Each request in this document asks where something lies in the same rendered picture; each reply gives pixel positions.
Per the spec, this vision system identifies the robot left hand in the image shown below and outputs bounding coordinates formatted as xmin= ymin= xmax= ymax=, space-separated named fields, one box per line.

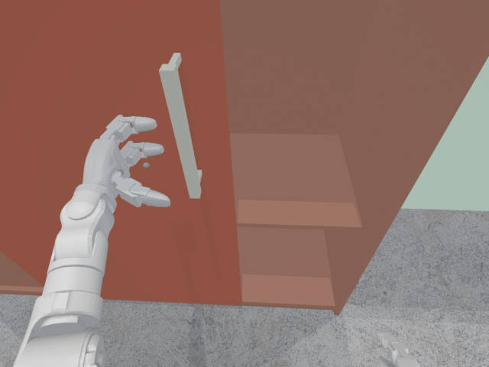
xmin=83 ymin=115 xmax=170 ymax=207

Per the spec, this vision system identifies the left robot forearm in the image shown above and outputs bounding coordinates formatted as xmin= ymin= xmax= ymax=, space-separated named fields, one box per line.
xmin=13 ymin=183 xmax=117 ymax=367

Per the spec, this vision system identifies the left robot upper arm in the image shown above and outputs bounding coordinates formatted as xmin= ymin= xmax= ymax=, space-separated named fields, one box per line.
xmin=17 ymin=330 xmax=106 ymax=367

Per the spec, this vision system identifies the robot right hand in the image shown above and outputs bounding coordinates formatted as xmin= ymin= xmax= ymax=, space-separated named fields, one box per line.
xmin=375 ymin=329 xmax=420 ymax=367

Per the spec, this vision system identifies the handle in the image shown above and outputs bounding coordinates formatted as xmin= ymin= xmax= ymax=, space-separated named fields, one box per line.
xmin=159 ymin=53 xmax=202 ymax=199

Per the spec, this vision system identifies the wardrobe door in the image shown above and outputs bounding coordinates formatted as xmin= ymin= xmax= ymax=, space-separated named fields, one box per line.
xmin=0 ymin=0 xmax=242 ymax=306
xmin=0 ymin=251 xmax=44 ymax=287

